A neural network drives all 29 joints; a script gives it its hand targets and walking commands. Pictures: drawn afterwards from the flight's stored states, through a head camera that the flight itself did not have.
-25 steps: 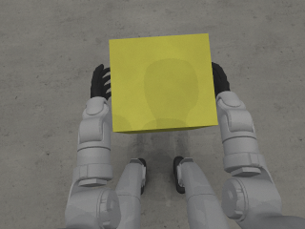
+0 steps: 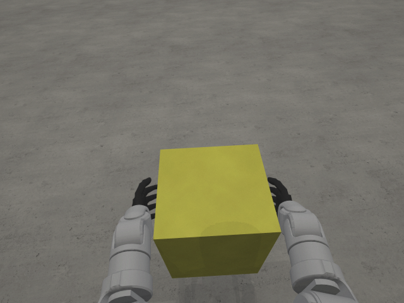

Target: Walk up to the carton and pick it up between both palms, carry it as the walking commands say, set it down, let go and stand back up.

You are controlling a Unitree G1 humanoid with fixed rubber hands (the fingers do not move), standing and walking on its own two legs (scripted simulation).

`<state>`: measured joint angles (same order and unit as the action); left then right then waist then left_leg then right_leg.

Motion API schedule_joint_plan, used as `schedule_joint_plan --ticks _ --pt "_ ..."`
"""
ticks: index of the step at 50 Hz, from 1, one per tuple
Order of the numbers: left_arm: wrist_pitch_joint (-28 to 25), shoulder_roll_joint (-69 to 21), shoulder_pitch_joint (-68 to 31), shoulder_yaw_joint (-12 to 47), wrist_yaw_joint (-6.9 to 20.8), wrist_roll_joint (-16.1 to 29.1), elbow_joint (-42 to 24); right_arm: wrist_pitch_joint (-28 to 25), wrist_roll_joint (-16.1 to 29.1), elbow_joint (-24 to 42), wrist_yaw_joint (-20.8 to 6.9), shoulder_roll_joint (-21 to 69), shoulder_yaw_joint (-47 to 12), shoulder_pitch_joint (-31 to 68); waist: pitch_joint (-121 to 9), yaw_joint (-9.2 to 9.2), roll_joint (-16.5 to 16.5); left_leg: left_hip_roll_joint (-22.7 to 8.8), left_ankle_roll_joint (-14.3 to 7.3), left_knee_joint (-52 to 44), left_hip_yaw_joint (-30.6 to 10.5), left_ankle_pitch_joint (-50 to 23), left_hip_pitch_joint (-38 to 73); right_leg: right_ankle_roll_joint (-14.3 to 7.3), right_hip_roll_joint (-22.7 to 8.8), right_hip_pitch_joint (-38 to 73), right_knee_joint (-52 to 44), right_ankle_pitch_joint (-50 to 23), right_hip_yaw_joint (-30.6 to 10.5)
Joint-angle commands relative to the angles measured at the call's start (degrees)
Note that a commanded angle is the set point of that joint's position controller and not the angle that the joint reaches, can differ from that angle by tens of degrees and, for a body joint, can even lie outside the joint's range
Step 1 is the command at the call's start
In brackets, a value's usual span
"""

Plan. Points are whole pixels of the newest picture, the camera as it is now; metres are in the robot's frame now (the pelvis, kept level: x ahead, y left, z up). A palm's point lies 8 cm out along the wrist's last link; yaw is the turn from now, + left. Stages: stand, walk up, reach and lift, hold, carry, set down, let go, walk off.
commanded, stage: reach and lift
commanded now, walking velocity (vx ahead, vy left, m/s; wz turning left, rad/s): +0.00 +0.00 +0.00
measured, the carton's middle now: (212, 215) +0.33 +0.01 -0.03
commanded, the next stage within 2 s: hold in 1.46 s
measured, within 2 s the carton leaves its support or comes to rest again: neither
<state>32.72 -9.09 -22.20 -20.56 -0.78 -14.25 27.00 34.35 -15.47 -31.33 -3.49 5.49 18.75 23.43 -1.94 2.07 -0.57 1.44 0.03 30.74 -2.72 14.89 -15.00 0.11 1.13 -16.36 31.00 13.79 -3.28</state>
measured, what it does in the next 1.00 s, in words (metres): stands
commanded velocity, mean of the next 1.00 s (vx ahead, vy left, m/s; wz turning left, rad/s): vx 0.00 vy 0.00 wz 0.00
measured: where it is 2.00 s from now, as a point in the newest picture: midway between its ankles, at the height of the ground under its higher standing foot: outside the picture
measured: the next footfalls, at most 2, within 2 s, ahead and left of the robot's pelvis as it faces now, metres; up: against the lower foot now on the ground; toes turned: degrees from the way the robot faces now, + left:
none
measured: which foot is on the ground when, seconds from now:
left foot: down 0.00-1.00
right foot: down 0.00-1.00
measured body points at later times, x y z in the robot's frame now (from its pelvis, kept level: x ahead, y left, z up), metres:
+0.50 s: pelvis +0.00 +0.00 +0.01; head -0.03 +0.00 +0.46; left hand +0.29 +0.16 +0.04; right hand +0.30 -0.15 +0.03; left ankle +0.02 +0.12 -0.73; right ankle +0.03 -0.12 -0.73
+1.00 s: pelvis +0.00 +0.01 +0.01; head -0.03 +0.00 +0.46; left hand +0.30 +0.16 +0.04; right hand +0.30 -0.15 +0.03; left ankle +0.02 +0.12 -0.73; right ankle +0.03 -0.12 -0.73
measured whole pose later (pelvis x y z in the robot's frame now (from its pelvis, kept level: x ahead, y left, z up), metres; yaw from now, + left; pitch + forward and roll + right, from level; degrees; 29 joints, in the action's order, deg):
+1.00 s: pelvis +0.00 +0.01 +0.01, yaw +0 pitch -6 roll +0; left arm 40.4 -8.3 -15.8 -13.8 -1.1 -10.9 15.4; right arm 43.0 -12.6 -15.8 -1.8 6.9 14.2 15.2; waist 1.1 0.4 -0.8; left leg 1.3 -0.3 24.4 -3.1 12.6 -5.9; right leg 0.5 0.9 -6.4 23.1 10.8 -3.2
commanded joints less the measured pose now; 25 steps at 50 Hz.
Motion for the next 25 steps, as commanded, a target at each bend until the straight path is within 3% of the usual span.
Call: schedule_joint_plan --ticks 1,2,3,4,5,6,7,8,10,12,14,15,17,19,21,22,23,24,25 --pt "2.12 -56.39 -27.51 34.81 14.03 13.26 -6.30 -1.40 17.07 15.14 -11.79 56.15 -36.08 35.27 -21.24 -0.08 0.68 3.36 -0.44 -5.53 -2.10 -23.61 11.84 -0.34 3.62 13.37 -5.40 -23.72 -0.46" --pt "2.24 -56.56 -26.23 34.58 13.94 13.04 -6.61 -1.35 16.66 16.89 -11.69 55.45 -36.71 36.54 -19.62 0.88 1.23 3.19 -0.10 -5.92 -2.08 -23.03 12.29 -0.46 3.63 11.85 -5.99 -21.66 -0.63" --pt "2.13 -57.94 -27.62 37.83 13.77 14.94 -9.46 -1.19 17.47 18.06 -11.58 56.64 -39.08 34.31 -21.76 -0.40 2.16 3.51 0.03 -6.13 -2.37 -24.82 13.80 -0.35 3.53 13.58 -6.45 -24.07 -0.85" --pt "2.78 -57.23 -25.28 38.47 13.84 14.96 -12.04 -0.78 17.60 20.64 -11.26 56.10 -39.51 32.59 -22.82 -0.03 0.07 3.43 0.17 -5.69 -2.17 -26.87 13.86 -0.58 3.63 14.72 -6.47 -25.08 -1.22" --pt "2.28 -56.98 -28.24 43.48 14.08 17.59 -18.58 -0.85 20.33 23.82 -11.27 58.22 -43.20 31.55 -28.15 -0.62 0.31 3.85 0.25 -5.56 -2.32 -27.46 14.83 -0.30 3.30 18.16 -6.44 -28.07 -1.71" --pt "2.83 -56.13 -27.36 44.07 13.68 18.15 -20.29 -0.05 19.39 24.37 -10.59 56.62 -43.24 29.32 -26.71 -1.44 -0.52 3.89 0.37 -6.17 -2.60 -29.89 15.11 -0.03 3.27 19.29 -6.61 -30.38 -1.49" --pt "3.50 -52.73 -24.09 40.10 13.60 15.23 -17.30 0.55 17.48 23.32 -10.28 54.93 -40.85 29.67 -21.54 0.14 0.97 3.91 0.42 -6.29 -2.30 -26.59 12.40 0.16 3.53 16.57 -7.11 -27.50 -1.30" --pt "3.91 -53.50 -23.86 43.30 13.51 16.49 -19.80 1.02 18.60 26.44 -9.99 54.67 -43.21 29.27 -22.21 -1.25 1.13 4.16 0.41 -6.50 -2.31 -25.96 15.15 0.11 3.34 17.20 -7.73 -27.28 -1.34" --pt "5.35 -52.21 -20.50 43.13 13.58 16.30 -18.69 2.05 18.37 30.28 -9.62 52.33 -44.56 28.77 -19.50 -1.02 1.77 4.48 0.25 -8.07 -2.40 -21.34 14.50 0.37 3.30 18.96 -9.21 -22.90 -1.06" --pt "6.73 -50.57 -20.55 42.08 13.48 15.91 -18.52 3.71 16.79 27.31 -9.20 50.83 -42.29 25.95 -16.22 -2.29 2.01 4.37 0.38 -9.53 -2.54 -18.01 14.58 -0.04 2.97 18.15 -10.51 -19.34 -1.23" --pt "7.20 -48.96 -21.96 41.57 13.52 15.50 -18.54 4.37 17.43 27.42 -9.08 49.71 -41.74 27.99 -13.31 -1.20 0.85 3.97 0.26 -10.13 -2.04 -13.97 13.29 -0.22 2.98 16.86 -11.34 -13.97 -1.19" --pt "7.49 -48.70 -21.08 41.01 13.49 15.25 -18.25 4.90 17.09 26.89 -8.91 50.25 -41.48 25.48 -10.90 -1.86 1.45 4.14 -0.17 -10.70 -2.06 -13.44 13.19 -0.04 2.92 16.18 -11.73 -13.92 -0.86" --pt "7.60 -48.02 -23.04 40.79 13.30 15.11 -19.28 5.12 17.29 26.20 -9.24 50.52 -41.56 27.36 -11.13 -0.86 1.70 3.92 0.02 -10.93 -1.84 -12.55 12.94 -0.15 3.15 15.71 -11.61 -12.36 -1.10" --pt "7.84 -48.76 -21.24 40.25 13.09 14.86 -18.23 5.46 16.88 25.16 -9.32 50.11 -41.00 26.77 -10.13 -1.01 2.01 3.68 0.04 -10.96 -1.99 -12.61 12.60 -0.09 2.94 15.77 -11.60 -11.90 -1.25" --pt "8.48 -48.61 -22.07 39.94 12.99 14.64 -16.77 5.86 17.17 23.84 -9.27 49.68 -39.31 26.82 -9.05 -1.61 -0.94 3.73 0.26 -11.36 -1.73 -9.42 11.84 -0.77 2.80 14.68 -11.68 -8.74 -1.02" --pt "7.79 -48.61 -24.07 40.11 12.88 14.68 -18.09 5.34 17.23 24.13 -9.49 49.54 -39.22 27.84 -10.41 -1.09 -1.72 2.97 0.24 -10.78 -2.10 -11.57 12.48 -0.93 2.94 13.49 -11.19 -10.34 -1.31" --pt "8.09 -49.25 -24.63 40.77 12.97 14.89 -17.36 5.39 16.83 24.26 -9.49 49.24 -38.87 28.20 -11.22 -2.70 0.17 3.25 0.72 -10.83 -2.05 -11.08 12.62 -0.55 3.44 14.61 -11.30 -10.63 -0.58" --pt "7.38 -50.28 -26.20 41.98 12.94 15.80 -19.38 5.04 17.86 25.21 -9.62 50.56 -40.49 29.16 -12.91 -1.27 -1.18 3.04 0.48 -10.29 -2.27 -12.46 12.44 -0.75 3.35 14.35 -10.62 -11.35 -1.24" --pt "7.60 -50.33 -27.02 41.55 12.99 15.99 -18.50 4.82 17.22 26.12 -9.52 49.96 -39.83 30.92 -12.05 -2.44 -0.28 2.90 0.24 -10.25 -2.18 -11.09 12.37 -0.57 3.18 13.45 -10.75 -9.84 -1.22"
